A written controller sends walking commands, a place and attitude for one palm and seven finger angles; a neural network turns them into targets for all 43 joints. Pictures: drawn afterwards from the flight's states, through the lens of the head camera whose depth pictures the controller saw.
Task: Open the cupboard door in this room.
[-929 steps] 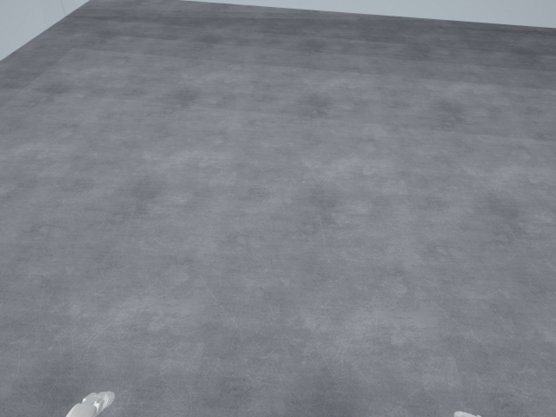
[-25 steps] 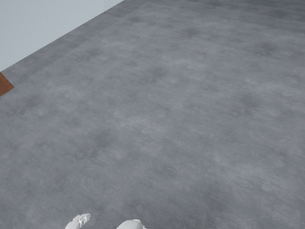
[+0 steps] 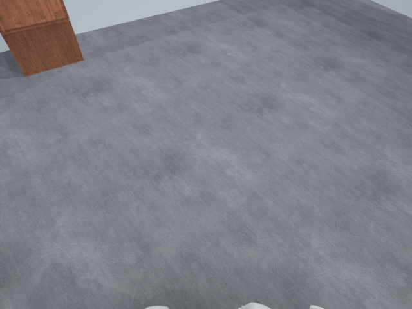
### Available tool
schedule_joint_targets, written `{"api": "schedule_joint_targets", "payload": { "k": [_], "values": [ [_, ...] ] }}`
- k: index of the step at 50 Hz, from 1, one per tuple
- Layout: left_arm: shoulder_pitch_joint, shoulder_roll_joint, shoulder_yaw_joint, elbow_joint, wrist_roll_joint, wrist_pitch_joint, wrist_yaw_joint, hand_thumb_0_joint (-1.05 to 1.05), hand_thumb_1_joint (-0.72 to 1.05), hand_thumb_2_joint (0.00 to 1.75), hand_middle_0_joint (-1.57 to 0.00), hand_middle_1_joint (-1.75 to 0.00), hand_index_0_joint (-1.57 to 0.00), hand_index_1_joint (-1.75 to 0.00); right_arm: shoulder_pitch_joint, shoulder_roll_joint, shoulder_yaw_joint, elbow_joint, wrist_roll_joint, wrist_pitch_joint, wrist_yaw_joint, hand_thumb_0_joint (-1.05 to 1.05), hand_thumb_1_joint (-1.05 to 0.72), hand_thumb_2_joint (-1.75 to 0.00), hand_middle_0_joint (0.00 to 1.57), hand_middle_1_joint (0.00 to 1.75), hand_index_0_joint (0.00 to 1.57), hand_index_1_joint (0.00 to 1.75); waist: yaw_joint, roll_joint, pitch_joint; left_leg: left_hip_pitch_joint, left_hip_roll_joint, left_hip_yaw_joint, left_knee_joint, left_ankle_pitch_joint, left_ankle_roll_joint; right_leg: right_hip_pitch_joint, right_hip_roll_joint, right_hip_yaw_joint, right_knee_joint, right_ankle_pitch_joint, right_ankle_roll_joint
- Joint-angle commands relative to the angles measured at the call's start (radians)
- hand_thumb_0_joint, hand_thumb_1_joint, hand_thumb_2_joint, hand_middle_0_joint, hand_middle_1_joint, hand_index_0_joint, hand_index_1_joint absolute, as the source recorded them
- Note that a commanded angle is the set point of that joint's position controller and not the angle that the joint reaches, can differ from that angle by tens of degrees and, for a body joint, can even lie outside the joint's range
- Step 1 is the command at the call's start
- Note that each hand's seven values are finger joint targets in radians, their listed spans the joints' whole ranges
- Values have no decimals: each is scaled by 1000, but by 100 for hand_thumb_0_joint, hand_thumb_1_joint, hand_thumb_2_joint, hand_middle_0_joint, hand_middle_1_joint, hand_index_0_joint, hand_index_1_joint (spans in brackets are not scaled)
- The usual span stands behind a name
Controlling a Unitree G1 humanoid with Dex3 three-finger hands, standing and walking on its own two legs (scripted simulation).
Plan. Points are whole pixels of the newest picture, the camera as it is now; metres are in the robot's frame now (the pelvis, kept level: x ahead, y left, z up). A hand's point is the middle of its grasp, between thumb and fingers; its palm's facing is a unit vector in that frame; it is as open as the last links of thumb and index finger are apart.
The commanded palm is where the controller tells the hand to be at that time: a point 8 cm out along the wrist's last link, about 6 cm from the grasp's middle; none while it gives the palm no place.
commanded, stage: turn or walk to find it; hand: left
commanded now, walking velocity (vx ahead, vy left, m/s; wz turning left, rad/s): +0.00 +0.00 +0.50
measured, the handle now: out of the picture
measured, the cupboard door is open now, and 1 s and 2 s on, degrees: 0 0 0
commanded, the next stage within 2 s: none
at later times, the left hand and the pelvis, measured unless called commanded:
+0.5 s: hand out of the picture +0.03 +0.16 -0.13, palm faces +0.25 -0.92 -0.29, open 7.4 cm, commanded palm none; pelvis -0.02 -0.05 +0.01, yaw +15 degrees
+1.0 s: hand out of the picture -0.15 +0.20 -0.17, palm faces +0.55 -0.80 -0.23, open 7.4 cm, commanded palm none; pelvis -0.01 +0.03 +0.01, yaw +31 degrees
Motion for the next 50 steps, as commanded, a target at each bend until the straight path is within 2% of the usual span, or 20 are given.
{"api": "schedule_joint_targets", "payload": {
  "k": [1,4,11,15,17,18,19,20,21,24,28,32,37,39,42,43,44,45,46,50],
  "values": [
    [-65,68,10,-104,-6,-39,-10,0,90,90,-20,-30,-20,-30,48,-200,-35,-41,-6,-9,-23,0,-90,-90,20,30,20,30,-43,231,-116,148,241,-269,-250,547,127,-144,13,104,137,102,11],
    [-60,61,6,-101,-6,-38,-10,0,90,90,-20,-30,-20,-30,64,-206,-40,-45,-4,-12,-19,0,-90,-90,20,30,20,30,-46,178,-140,164,215,-268,-261,498,121,-129,33,110,94,145,22],
    [-129,49,0,-143,-9,-42,-1,0,90,90,-20,-30,-20,-30,99,-210,-55,-46,-11,0,-13,0,-90,-90,20,30,20,30,-71,206,-124,133,215,-386,-261,415,146,-76,66,123,-102,98,21],
    [-67,43,0,-139,-16,-51,2,0,90,90,-20,-30,-20,-30,65,-209,-62,-62,-13,8,-11,0,-90,-90,20,30,20,30,-41,235,-149,52,175,-421,-209,441,126,91,111,101,-332,147,4],
    [6,60,7,-122,-16,-63,5,0,90,90,-20,-30,-20,-30,44,-192,-61,-70,-6,11,-9,0,-90,-90,20,30,20,30,1,181,-167,-66,123,-404,-140,338,76,277,100,95,-555,315,-2],
    [44,113,18,-119,-7,-74,10,0,90,90,-20,-30,-20,-30,55,-148,-56,-78,2,10,-4,0,-90,-90,20,30,20,30,15,42,-198,-187,50,-342,-36,162,19,416,-18,202,-676,315,-31],
    [54,200,36,-124,8,-80,17,0,90,90,-20,-30,-20,-30,52,-86,-47,-102,5,8,-1,0,-90,-90,20,30,20,30,27,-239,-172,-354,-95,-152,200,-173,-58,457,-279,470,-731,337,-137],
    [41,203,31,-140,1,-75,19,0,90,90,-20,-30,-20,-30,22,-135,-58,-108,-4,15,-3,0,-90,-90,20,30,20,30,32,-178,-140,-324,-68,-159,396,-270,-56,295,-367,500,-744,387,-221],
    [-22,162,34,-152,-1,-76,25,0,90,90,-20,-30,-20,-30,39,-143,-65,-97,-7,27,0,0,-90,-90,20,30,20,30,-2,-140,-115,-306,-38,-191,505,-223,-52,217,-331,429,-755,325,-231],
    [-125,92,8,-178,-4,-78,16,0,90,90,-20,-30,-20,-30,109,-118,-63,-35,-14,45,16,0,-90,-90,20,30,20,30,-64,-84,-50,-281,-11,-140,644,-66,-70,142,-181,218,-721,331,-162],
    [-51,89,9,-154,-2,-85,15,0,90,90,-20,-30,-20,-30,117,-108,-56,-25,-13,50,20,0,-90,-90,20,30,20,30,-39,-133,-76,-289,8,-100,625,-13,-99,217,-168,139,-726,323,-147],
    [51,113,22,-102,4,-99,10,0,90,90,-20,-30,-20,-30,18,-107,-47,-50,-19,40,32,0,-90,-90,20,30,20,30,15,-111,-63,-330,55,-60,476,-43,-106,306,-227,181,-802,101,-159],
    [134,145,35,-45,16,-114,-1,0,90,90,-20,-30,-20,-30,-64,-77,-28,-74,-9,6,43,0,-90,-90,20,30,20,30,56,-127,-87,-273,70,2,184,-140,-81,404,-272,141,-773,148,-183],
    [131,156,37,-32,17,-114,-7,0,90,90,-20,-30,-20,-30,-54,-68,-22,-72,-5,-3,44,0,-90,-90,20,30,20,30,50,-131,-92,-189,53,40,98,-147,-67,369,-275,95,-751,183,-177],
    [91,159,38,-23,9,-109,-15,0,90,90,-20,-30,-20,-30,71,-80,-23,-41,-8,-20,38,0,-90,-90,20,30,20,30,-28,-61,-123,92,16,102,-130,-22,-52,211,-234,-20,-619,143,-114],
    [68,140,33,-31,0,-105,-21,0,90,90,-20,-30,-20,-30,161,-133,-36,-15,-8,-30,31,0,-90,-90,20,30,20,30,-80,65,-160,273,40,44,-218,-18,-35,84,-182,-84,-457,125,-68],
    [51,73,20,-64,-8,-101,-34,0,90,90,-20,-30,-20,-30,248,-248,-68,8,-18,-36,21,0,-90,-90,20,30,20,30,-135,372,-163,433,272,-349,-337,-210,59,-200,-43,-146,-157,15,1],
    [-78,47,-1,-125,3,-99,-39,0,90,90,-20,-30,-20,-30,347,-311,-78,39,-14,-37,10,0,-90,-90,20,30,20,30,-186,386,-92,415,402,-529,-427,-222,139,-384,11,-47,15,-65,5],
    [-125,58,3,-132,5,-99,-41,0,90,90,-20,-30,-20,-30,334,-294,-71,51,-7,-34,5,0,-90,-90,20,30,20,30,-169,268,-47,358,421,-504,-435,-245,156,-401,-36,37,67,-9,-13],
    [-35,47,6,-53,10,-98,-53,0,90,90,-20,-30,-20,-30,158,-167,-25,12,-7,-64,-7,0,-90,-90,20,30,20,30,-58,216,42,144,261,-290,-447,-62,111,-290,-41,83,132,243,-7]
  ]
}}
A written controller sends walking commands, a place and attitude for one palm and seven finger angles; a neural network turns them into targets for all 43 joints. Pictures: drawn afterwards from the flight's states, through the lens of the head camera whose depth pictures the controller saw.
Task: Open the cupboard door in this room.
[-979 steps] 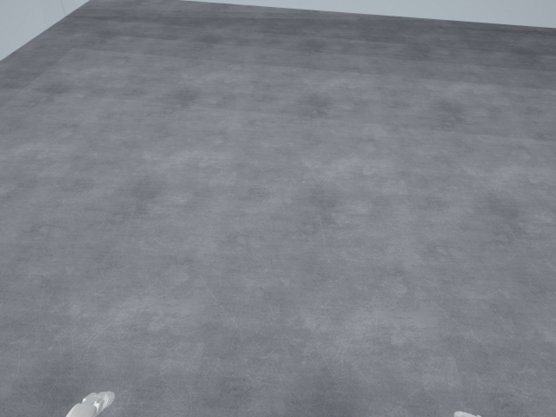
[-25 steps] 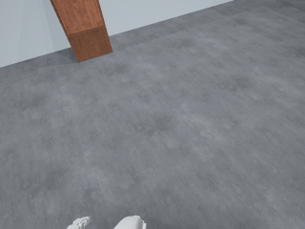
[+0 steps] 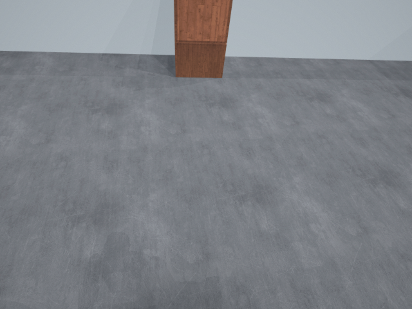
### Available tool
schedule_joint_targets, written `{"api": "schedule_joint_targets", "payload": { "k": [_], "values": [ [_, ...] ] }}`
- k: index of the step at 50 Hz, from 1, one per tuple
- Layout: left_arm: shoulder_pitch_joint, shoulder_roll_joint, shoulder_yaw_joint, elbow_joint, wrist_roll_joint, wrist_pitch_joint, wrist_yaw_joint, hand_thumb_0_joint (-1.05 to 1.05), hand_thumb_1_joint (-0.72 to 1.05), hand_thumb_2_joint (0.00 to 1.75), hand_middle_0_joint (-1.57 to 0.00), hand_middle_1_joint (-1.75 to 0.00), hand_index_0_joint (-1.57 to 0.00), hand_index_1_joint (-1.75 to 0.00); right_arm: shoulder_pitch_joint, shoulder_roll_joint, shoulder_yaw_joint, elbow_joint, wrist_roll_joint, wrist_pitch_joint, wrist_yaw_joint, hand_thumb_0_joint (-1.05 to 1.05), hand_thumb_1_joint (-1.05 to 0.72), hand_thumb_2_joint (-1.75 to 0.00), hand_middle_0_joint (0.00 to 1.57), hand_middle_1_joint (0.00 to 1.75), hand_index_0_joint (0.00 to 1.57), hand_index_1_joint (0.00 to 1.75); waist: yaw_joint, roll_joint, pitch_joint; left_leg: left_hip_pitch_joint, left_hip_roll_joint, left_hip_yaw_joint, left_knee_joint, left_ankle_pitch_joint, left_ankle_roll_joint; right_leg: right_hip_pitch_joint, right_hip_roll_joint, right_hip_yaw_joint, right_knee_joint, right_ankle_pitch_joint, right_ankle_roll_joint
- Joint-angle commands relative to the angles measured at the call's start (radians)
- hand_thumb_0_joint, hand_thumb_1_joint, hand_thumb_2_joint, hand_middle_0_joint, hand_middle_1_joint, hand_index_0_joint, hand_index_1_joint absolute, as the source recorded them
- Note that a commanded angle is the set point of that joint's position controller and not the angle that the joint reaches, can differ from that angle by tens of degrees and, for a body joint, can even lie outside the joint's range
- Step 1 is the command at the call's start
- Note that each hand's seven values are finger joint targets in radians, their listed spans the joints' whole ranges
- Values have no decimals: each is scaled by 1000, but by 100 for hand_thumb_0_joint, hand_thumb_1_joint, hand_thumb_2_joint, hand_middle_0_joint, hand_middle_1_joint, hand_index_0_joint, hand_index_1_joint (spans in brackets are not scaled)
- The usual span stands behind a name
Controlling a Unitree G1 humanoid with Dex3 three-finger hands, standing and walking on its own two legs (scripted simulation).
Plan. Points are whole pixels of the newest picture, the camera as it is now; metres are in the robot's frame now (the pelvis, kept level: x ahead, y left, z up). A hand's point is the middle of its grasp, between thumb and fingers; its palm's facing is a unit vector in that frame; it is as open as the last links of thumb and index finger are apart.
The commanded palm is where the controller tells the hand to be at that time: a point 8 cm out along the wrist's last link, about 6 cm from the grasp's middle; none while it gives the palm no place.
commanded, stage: turn or walk to find it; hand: left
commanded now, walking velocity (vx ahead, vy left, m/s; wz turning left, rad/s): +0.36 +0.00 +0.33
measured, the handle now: out of the picture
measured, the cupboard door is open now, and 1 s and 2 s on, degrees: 0 0 0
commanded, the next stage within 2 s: stand and wait in 1.74 s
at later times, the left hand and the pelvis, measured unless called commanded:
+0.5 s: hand (153, 249) +0.28 +0.15 -0.16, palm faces +0.15 -0.97 -0.21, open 7.4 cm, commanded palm none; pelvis +0.21 -0.04 -0.01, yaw +10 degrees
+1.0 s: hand (138, 242) +0.30 +0.20 -0.18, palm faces +0.29 -0.95 -0.12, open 7.4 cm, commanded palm none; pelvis +0.40 +0.06 +0.00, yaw +12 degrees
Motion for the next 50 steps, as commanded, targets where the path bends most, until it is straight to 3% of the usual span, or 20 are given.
{"api": "schedule_joint_targets", "payload": {
  "k": [1,9,14,16,17,18,19,20,21,23,26,29,38,40,42,43,44,45,48,50],
  "values": [
    [-123,39,-6,-127,-4,-63,-17,0,90,90,-20,-30,-20,-30,107,-163,-24,13,2,-24,-20,0,-90,-90,20,30,20,30,-52,190,92,89,221,-285,-365,39,113,-276,-9,64,101,173,10],
    [-257,18,-19,-182,-12,-61,-12,0,90,90,-20,-30,-20,-30,207,-136,-29,78,8,-45,-30,0,-90,-90,20,30,20,30,-65,146,109,177,214,-237,-346,353,161,-336,-10,69,-84,253,39],
    [-314,-9,-25,-202,-18,-81,-14,0,90,90,-20,-30,-20,-30,242,-134,-32,121,-4,-44,-36,0,-90,-90,20,30,20,30,-78,170,89,175,203,-220,-260,530,139,-134,48,14,-357,235,-9],
    [-141,22,-13,-149,-16,-96,-9,0,90,90,-20,-30,-20,-30,231,-147,-36,130,-1,-42,-36,0,-90,-90,20,30,20,30,4,107,1,145,172,-201,-64,684,107,115,99,-12,-458,275,-34],
    [33,55,-2,-93,-10,-108,-6,0,90,90,-20,-30,-20,-30,219,-144,-37,132,4,-44,-33,0,-90,-90,20,30,20,30,80,60,-93,68,124,-171,126,643,75,346,97,6,-507,331,-44],
    [181,155,25,-43,6,-121,9,0,90,90,-20,-30,-20,-30,256,-91,-29,121,14,-45,-22,0,-90,-90,20,30,20,30,128,-148,-214,-162,20,-97,441,296,31,622,-125,242,-545,322,-102],
    [247,238,37,-14,-7,-117,19,0,90,90,-20,-30,-20,-30,288,-45,-17,90,16,-43,-23,0,-90,-90,20,30,20,30,102,-319,-287,-352,-95,-118,719,-236,9,698,-341,616,-666,398,-177],
    [176,204,36,-27,-18,-112,22,0,90,90,-20,-30,-20,-30,233,-59,-21,88,18,-36,-24,0,-90,-90,20,30,20,30,94,-178,-180,-393,-29,-180,830,-211,29,599,-344,607,-725,255,-216],
    [75,158,27,-43,-19,-114,22,0,90,90,-20,-30,-20,-30,195,-44,-23,93,19,-32,-15,0,-90,-90,20,30,20,30,63,-160,-103,-399,18,-170,881,-108,32,459,-315,562,-767,82,-191],
    [-61,62,-1,-77,-16,-119,26,0,90,90,-20,-30,-20,-30,143,-24,-21,94,3,-16,-6,0,-90,-90,20,30,20,30,3,-49,28,-381,81,-173,830,34,20,206,-247,390,-809,-8,-155],
    [-100,2,-20,-63,-9,-123,29,0,90,90,-20,-30,-20,-30,203,12,-17,116,-7,18,1,0,-90,-90,20,30,20,30,-59,-68,40,-311,87,-137,728,91,-12,76,-173,193,-851,38,-127],
    [-85,-2,-12,-53,-6,-128,30,0,90,90,-20,-30,-20,-30,178,12,-20,99,-13,33,6,0,-90,-90,20,30,20,30,-70,-88,60,-338,103,-97,612,142,-44,64,-148,106,-883,69,-138],
    [70,35,-17,22,-9,-124,28,0,90,90,-20,-30,-20,-30,-87,12,-1,11,-7,-7,24,0,-90,-90,20,30,20,30,22,-63,77,-332,84,5,122,125,-44,337,-165,68,-810,331,-181],
    [71,38,-16,28,-9,-118,29,0,90,90,-20,-30,-20,-30,-78,-2,-5,11,-7,-12,21,0,-90,-90,20,30,20,30,6,-67,78,-247,72,19,77,106,-31,319,-176,69,-776,343,-179],
    [33,43,-13,22,-13,-111,30,0,90,90,-20,-30,-20,-30,54,-38,-18,49,-10,-23,14,0,-90,-90,20,30,20,30,-71,11,25,10,35,46,-18,136,-21,206,-135,6,-616,358,-151],
    [36,17,-18,12,-16,-110,27,0,90,90,-20,-30,-20,-30,192,-105,-34,88,-15,-31,6,0,-90,-90,20,30,20,30,-124,135,-61,233,95,-53,-84,98,9,102,-57,-57,-370,364,-110],
    [59,-41,-28,-8,-25,-110,17,0,90,90,-20,-30,-20,-30,324,-220,-66,121,-22,-37,-6,0,-90,-90,20,30,20,30,-162,386,-163,434,331,-407,-178,81,94,-131,82,-111,-54,35,-56],
    [-7,-24,-36,-48,-17,-113,19,0,90,90,-20,-30,-20,-30,370,-249,-66,139,-8,-27,-16,0,-90,-90,20,30,20,30,-174,354,-139,451,419,-505,-246,137,156,-263,102,0,114,-150,-60],
    [-80,-33,-22,-29,-12,-98,11,0,90,90,-20,-30,-20,-30,181,-124,-36,97,-1,-31,-25,0,-90,-90,20,30,20,30,-103,177,15,160,360,-346,-320,42,129,-258,2,89,196,35,-62],
    [-53,-67,-24,-17,-4,-83,8,0,90,90,-20,-30,-20,-30,151,-73,-21,95,-3,-43,-27,0,-90,-90,20,30,20,30,-62,143,55,59,306,-235,-352,97,101,-198,-6,90,157,106,-51]
  ]
}}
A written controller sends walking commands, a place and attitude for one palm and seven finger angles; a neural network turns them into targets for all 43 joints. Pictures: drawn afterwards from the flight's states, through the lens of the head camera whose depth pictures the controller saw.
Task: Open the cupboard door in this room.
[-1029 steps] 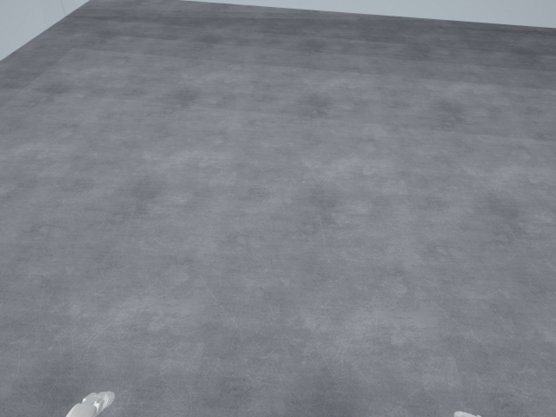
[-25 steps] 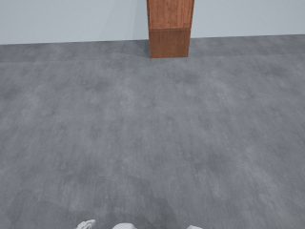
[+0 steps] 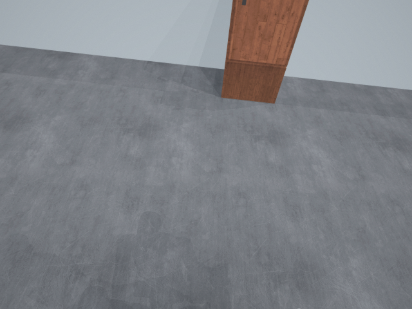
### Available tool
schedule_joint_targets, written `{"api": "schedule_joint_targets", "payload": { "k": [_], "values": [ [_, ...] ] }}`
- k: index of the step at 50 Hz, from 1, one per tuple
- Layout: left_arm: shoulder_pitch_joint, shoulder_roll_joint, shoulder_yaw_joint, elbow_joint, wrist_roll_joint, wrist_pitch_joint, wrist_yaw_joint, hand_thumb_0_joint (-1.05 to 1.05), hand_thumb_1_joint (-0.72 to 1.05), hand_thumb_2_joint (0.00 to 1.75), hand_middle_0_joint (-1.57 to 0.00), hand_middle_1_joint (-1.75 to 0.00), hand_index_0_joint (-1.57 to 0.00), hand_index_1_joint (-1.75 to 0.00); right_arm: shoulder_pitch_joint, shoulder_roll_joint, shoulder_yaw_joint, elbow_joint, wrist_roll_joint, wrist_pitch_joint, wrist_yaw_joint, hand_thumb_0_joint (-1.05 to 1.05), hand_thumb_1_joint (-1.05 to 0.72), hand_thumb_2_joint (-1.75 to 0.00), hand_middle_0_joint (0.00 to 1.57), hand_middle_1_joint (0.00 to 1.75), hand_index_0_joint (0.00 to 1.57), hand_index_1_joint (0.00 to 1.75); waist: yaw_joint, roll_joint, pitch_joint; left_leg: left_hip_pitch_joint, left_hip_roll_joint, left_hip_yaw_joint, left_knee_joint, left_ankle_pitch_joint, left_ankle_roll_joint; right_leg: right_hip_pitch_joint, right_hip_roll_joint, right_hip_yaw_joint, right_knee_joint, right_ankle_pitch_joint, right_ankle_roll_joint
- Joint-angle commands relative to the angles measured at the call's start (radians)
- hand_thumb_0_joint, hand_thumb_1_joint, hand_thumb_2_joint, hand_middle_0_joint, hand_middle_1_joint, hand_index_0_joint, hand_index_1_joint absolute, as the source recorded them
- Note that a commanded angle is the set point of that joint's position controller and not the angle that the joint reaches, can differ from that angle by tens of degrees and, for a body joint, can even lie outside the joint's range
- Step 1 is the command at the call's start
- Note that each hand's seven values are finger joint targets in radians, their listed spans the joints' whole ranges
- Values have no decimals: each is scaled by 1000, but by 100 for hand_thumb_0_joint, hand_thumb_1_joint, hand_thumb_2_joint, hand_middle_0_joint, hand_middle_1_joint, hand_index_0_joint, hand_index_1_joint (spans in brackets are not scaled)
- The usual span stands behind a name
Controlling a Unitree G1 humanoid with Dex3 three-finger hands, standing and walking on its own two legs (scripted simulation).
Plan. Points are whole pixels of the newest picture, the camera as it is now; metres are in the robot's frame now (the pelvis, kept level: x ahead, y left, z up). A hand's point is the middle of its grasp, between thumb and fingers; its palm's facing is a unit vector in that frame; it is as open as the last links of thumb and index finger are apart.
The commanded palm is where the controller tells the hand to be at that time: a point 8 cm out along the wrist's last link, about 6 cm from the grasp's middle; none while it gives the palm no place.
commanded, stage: turn or walk to find it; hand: left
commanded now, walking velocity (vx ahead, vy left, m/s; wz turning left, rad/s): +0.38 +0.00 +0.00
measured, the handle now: out of the picture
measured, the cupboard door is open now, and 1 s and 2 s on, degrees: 0 0 0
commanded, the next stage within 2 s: stand and wait in 0.74 s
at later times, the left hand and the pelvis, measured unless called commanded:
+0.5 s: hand (179, 221) +0.35 +0.10 -0.16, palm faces -0.04 -0.98 -0.21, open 7.4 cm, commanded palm none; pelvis +0.22 -0.07 -0.01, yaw -1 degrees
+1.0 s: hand (180, 234) +0.32 +0.10 -0.18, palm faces +0.14 -0.98 -0.12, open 7.4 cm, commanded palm none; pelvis +0.41 -0.04 +0.00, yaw +1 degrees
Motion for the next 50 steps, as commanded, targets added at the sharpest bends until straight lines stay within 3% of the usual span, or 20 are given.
{"api": "schedule_joint_targets", "payload": {
  "k": [1,7,15,17,19,20,21,22,24,26,28,32,37,42,45,46,47,48,49,50],
  "values": [
    [-58,55,18,-99,4,-22,0,0,90,90,-20,-30,-20,-30,194,-128,-18,42,-5,-7,-16,0,-90,-90,20,30,20,30,-58,92,-3,137,267,-286,-386,51,70,-242,-51,57,67,137,10],
    [-140,59,31,-160,4,5,-9,0,90,90,-20,-30,-20,-30,224,-121,-22,51,0,-18,-22,0,-90,-90,20,30,20,30,-37,103,18,201,241,-191,-420,174,104,-367,-64,65,-15,284,44],
    [-353,65,18,-245,-6,-13,-17,0,90,90,-20,-30,-20,-30,315,-150,-27,98,-12,-9,-23,0,-90,-90,20,30,20,30,-92,138,49,282,239,-122,-333,408,88,-240,-11,-12,-433,271,10],
    [-290,82,23,-232,-5,-19,-15,0,90,90,-20,-30,-20,-30,295,-166,-31,103,-12,-5,-24,0,-90,-90,20,30,20,30,-51,132,20,269,247,-117,-256,521,78,-115,17,-24,-482,246,-17],
    [-43,130,36,-155,1,-35,-11,0,90,90,-20,-30,-20,-30,269,-183,-32,102,-6,-2,-21,0,-90,-90,20,30,20,30,61,61,-101,217,182,-64,23,588,30,196,70,-60,-585,302,-33],
    [106,207,56,-103,10,-49,-2,0,90,90,-20,-30,-20,-30,280,-156,-28,100,2,-2,-11,0,-90,-90,20,30,20,30,119,-75,-203,52,113,-33,287,389,-3,439,-38,52,-610,320,-60],
    [204,319,84,-74,5,-53,12,0,90,90,-20,-30,-20,-30,317,-84,-12,69,10,1,-5,0,-90,-90,20,30,20,30,120,-334,-281,-230,-51,-37,598,-255,-46,611,-310,481,-705,405,-148],
    [159,336,83,-83,-15,-46,18,0,90,90,-20,-30,-20,-30,274,-105,-11,44,13,14,-10,0,-90,-90,20,30,20,30,95,-249,-249,-296,-32,-179,755,-323,-29,545,-371,583,-805,352,-194],
    [-41,239,63,-138,-17,-46,17,0,90,90,-20,-30,-20,-30,196,-87,-20,49,8,21,-2,0,-90,-90,20,30,20,30,38,-109,-78,-337,58,-209,815,-129,-25,285,-310,476,-887,17,-163],
    [-129,165,40,-155,-16,-54,20,0,90,90,-20,-30,-20,-30,201,-68,-18,61,-6,33,1,0,-90,-90,20,30,20,30,-27,-33,-38,-259,95,-208,734,-23,-37,122,-242,314,-911,53,-124],
    [-121,129,29,-141,-11,-64,18,0,90,90,-20,-30,-20,-30,245,-49,-13,76,-14,50,5,0,-90,-90,20,30,20,30,-59,-69,-51,-234,90,-187,672,28,-56,96,-184,188,-917,156,-98],
    [-65,117,29,-112,-4,-78,22,0,90,90,-20,-30,-20,-30,182,-57,-17,45,-17,60,13,0,-90,-90,20,30,20,30,-59,-85,-39,-297,103,-165,546,65,-86,139,-170,134,-935,265,-126],
    [14,130,22,-77,-6,-84,21,0,90,90,-20,-30,-20,-30,4,-59,-5,-15,-12,51,26,0,-90,-90,20,30,20,30,-18,-67,14,-348,101,-130,305,88,-101,247,-174,104,-932,408,-143],
    [66,139,10,-38,-5,-70,31,0,90,90,-20,-30,-20,-30,-85,-51,17,-31,-6,36,19,0,-90,-90,20,30,20,30,9,-83,6,-212,38,-71,83,63,-82,328,-169,57,-815,796,-129],
    [54,140,5,-26,-13,-58,39,0,90,90,-20,-30,-20,-30,11,-75,19,8,-7,27,1,0,-90,-90,20,30,20,30,-44,-100,-73,-4,-16,-37,-69,166,-65,341,-123,7,-661,946,-81],
    [49,133,1,-26,-16,-54,41,0,90,90,-20,-30,-20,-30,103,-116,9,38,-9,20,-5,0,-90,-90,20,30,20,30,-75,-47,-141,166,16,-60,-122,380,-54,282,-91,-19,-531,874,-42],
    [69,101,-9,-32,-24,-53,43,0,90,90,-20,-30,-20,-30,210,-189,-3,63,-13,11,-14,0,-90,-90,20,30,20,30,-110,78,-248,425,174,-198,-67,748,4,97,-22,-54,-372,576,3],
    [105,56,-23,-36,-33,-52,44,0,90,90,-20,-30,-20,-30,279,-244,-15,88,-6,16,-20,0,-90,-90,20,30,20,30,-123,255,-330,596,375,-373,-45,1160,137,-72,67,-53,-152,-104,29],
    [87,75,-16,-44,-23,-45,53,0,90,90,-20,-30,-20,-30,264,-241,-9,92,5,28,-23,0,-90,-90,20,30,20,30,-112,212,-301,510,400,-322,-77,1173,182,-66,51,35,-60,-251,13],
    [65,65,-16,-35,-23,-35,56,0,90,90,-20,-30,-20,-30,200,-207,3,88,6,27,-34,0,-90,-90,20,30,20,30,-87,218,-256,434,369,-314,-113,1073,168,-83,28,68,-60,-212,24]
  ]
}}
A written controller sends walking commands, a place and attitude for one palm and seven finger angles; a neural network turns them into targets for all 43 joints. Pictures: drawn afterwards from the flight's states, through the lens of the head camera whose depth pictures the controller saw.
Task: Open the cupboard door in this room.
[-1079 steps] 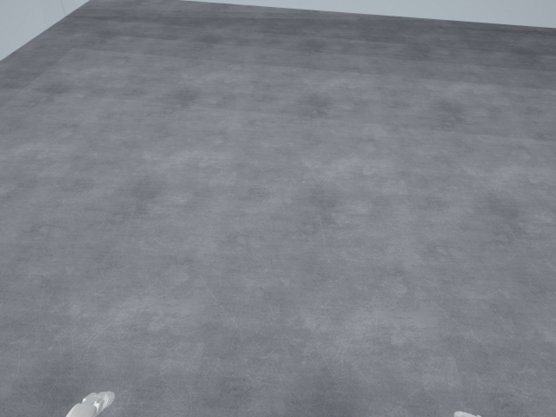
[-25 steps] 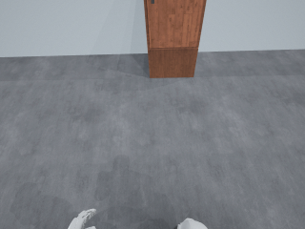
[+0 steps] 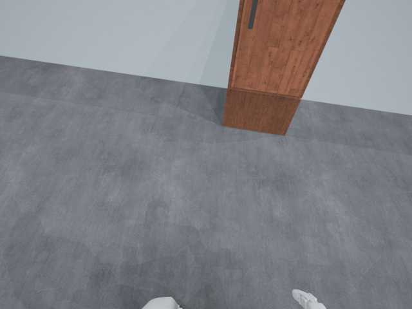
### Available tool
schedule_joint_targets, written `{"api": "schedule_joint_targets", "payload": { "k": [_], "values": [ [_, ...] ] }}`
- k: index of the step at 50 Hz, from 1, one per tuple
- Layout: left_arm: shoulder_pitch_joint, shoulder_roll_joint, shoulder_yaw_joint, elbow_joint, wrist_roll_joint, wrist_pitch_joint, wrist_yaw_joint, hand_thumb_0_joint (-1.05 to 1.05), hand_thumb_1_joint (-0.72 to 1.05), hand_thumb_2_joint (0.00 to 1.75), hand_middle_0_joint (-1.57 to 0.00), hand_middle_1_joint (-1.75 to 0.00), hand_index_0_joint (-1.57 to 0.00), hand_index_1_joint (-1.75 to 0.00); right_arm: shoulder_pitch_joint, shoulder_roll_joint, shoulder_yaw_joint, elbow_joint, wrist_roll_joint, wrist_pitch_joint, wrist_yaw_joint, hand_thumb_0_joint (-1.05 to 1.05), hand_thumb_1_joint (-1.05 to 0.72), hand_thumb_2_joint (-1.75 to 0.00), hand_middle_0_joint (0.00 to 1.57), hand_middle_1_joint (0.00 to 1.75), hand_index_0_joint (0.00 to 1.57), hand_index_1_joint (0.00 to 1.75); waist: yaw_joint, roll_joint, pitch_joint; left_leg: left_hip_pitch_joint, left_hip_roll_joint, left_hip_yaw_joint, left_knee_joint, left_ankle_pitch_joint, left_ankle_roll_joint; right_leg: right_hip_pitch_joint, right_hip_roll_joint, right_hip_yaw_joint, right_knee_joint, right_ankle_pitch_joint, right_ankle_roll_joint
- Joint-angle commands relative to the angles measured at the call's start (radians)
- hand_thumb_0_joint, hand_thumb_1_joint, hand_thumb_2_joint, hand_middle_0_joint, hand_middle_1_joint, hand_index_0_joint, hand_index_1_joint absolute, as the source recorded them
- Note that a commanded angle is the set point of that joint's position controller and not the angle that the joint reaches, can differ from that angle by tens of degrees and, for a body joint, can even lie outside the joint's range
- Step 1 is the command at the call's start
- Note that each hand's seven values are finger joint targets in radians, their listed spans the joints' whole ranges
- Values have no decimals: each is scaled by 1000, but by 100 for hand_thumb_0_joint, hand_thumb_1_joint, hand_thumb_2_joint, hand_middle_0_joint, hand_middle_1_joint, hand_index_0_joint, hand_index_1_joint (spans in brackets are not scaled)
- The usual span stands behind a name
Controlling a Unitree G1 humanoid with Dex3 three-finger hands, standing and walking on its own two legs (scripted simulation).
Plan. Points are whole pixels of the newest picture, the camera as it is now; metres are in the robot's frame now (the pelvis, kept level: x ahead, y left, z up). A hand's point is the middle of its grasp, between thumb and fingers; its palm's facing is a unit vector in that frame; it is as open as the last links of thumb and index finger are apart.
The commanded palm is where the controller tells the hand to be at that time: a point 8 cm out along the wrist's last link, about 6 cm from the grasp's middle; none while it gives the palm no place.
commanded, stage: stand and wait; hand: left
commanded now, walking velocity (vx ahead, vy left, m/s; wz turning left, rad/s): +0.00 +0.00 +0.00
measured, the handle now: (253, 10) +1.24 -0.04 +0.01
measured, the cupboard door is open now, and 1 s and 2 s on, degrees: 0 0 0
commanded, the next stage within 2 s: look at it before walking up in 0.92 s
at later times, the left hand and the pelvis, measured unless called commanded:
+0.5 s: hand out of the picture +0.08 +0.16 -0.16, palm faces +0.00 -0.98 -0.21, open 7.3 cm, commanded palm none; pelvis +0.06 -0.02 +0.01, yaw +0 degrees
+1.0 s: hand out of the picture +0.06 +0.11 -0.16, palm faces +0.05 -0.99 -0.16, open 7.4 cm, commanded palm none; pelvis +0.09 -0.04 +0.02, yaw +0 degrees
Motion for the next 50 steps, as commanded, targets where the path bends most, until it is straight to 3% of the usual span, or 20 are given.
{"api": "schedule_joint_targets", "payload": {
  "k": [1,3,7,10,12,13,14,15,16,17,19,21,23,26,39,42,50],
  "values": [
    [7,89,14,-57,-6,0,21,0,90,90,-20,-30,-20,-30,224,-167,-23,48,10,9,-33,0,-90,-90,20,30,20,30,-103,208,-192,377,342,-250,-163,826,160,-288,-45,108,293,-108,16],
    [-12,66,17,-55,-1,16,13,0,90,90,-20,-30,-20,-30,163,-122,-15,36,5,14,-31,0,-90,-90,20,30,20,30,-81,185,-112,220,268,-191,-220,608,121,-217,-52,100,207,-31,20],
    [7,29,14,-53,5,38,12,0,90,90,-20,-30,-20,-30,141,-102,-28,31,0,21,-26,0,-90,-90,20,30,20,30,-58,143,-102,70,220,-169,-295,210,103,-104,-36,68,42,88,24],
    [30,34,11,-52,14,41,11,0,90,90,-20,-30,-20,-30,108,-105,-32,23,3,32,-23,0,-90,-90,20,30,20,30,-33,115,-88,23,183,-165,-275,-50,76,-33,-17,39,-138,247,28],
    [28,84,13,-50,16,32,14,0,90,90,-20,-30,-20,-30,110,-82,-28,29,7,35,-20,0,-90,-90,20,30,20,30,-23,56,-69,8,124,-139,-214,-132,17,2,-42,87,-299,314,23],
    [-11,115,10,-62,17,26,14,0,90,90,-20,-30,-20,-30,127,-61,-22,30,12,41,-17,0,-90,-90,20,30,20,30,-47,-7,-27,25,79,-117,-192,-164,-17,-61,-84,155,-376,266,4],
    [-55,139,9,-78,15,24,12,0,90,90,-20,-30,-20,-30,155,-47,-17,35,11,46,-13,0,-90,-90,20,30,20,30,-71,-28,-1,65,48,-100,-188,-171,-34,-138,-125,197,-424,200,-21],
    [-92,161,10,-90,11,25,9,0,90,90,-20,-30,-20,-30,179,-46,-13,44,8,51,-9,0,-90,-90,20,30,20,30,-86,-44,20,110,33,-92,-185,-147,-42,-206,-133,204,-449,134,-35],
    [-113,165,12,-94,9,22,9,0,90,90,-20,-30,-20,-30,198,-46,-15,56,5,59,-9,0,-90,-90,20,30,20,30,-92,-145,39,149,31,-84,-160,-113,-47,-253,-121,209,-472,97,-39],
    [-122,158,11,-99,6,20,10,0,90,90,-20,-30,-20,-30,224,-54,-13,67,3,59,-10,0,-90,-90,20,30,20,30,-99,-147,46,178,42,-80,-161,-78,-47,-271,-125,204,-489,84,-44],
    [-117,145,5,-101,1,18,11,0,90,90,-20,-30,-20,-30,258,-57,-5,86,4,48,-11,0,-90,-90,20,30,20,30,-97,-71,22,199,63,-102,-209,2,-38,-221,-93,168,-448,192,-36],
    [-84,141,4,-94,-3,13,15,0,90,90,-20,-30,-20,-30,263,-71,-3,96,8,36,-13,0,-90,-90,20,30,20,30,-79,-1,-27,193,79,-109,-224,72,-34,-117,-77,140,-408,340,-29],
    [-65,140,6,-86,-5,10,18,0,90,90,-20,-30,-20,-30,269,-67,2,106,8,29,-17,0,-90,-90,20,30,20,30,-71,20,-76,199,83,-103,-228,123,-35,-46,-78,130,-388,443,-30],
    [-58,140,5,-80,-8,11,22,0,90,90,-20,-30,-20,-30,285,-69,3,116,10,29,-21,0,-90,-90,20,30,20,30,-70,45,-102,211,83,-99,-222,147,-38,-5,-79,124,-385,492,-35],
    [-22,100,1,-55,-5,15,31,0,90,90,-20,-30,-20,-30,324,-39,1,145,12,39,-34,0,-90,-90,20,30,20,30,-78,-3,-35,230,86,-87,-217,137,-39,-31,-73,112,-401,519,-36],
    [-13,95,1,-53,-4,17,32,0,90,90,-20,-30,-20,-30,317,-36,0,143,12,40,-35,0,-90,-90,20,30,20,30,-80,17,-19,232,86,-85,-217,122,-38,-49,-70,115,-408,485,-35],
    [-3,96,2,-54,-1,13,33,0,90,90,-20,-30,-20,-30,304,-45,-1,136,12,38,-37,0,-90,-90,20,30,20,30,-81,10,-29,250,87,-85,-209,153,-36,-37,-71,115,-401,536,-35]
  ]
}}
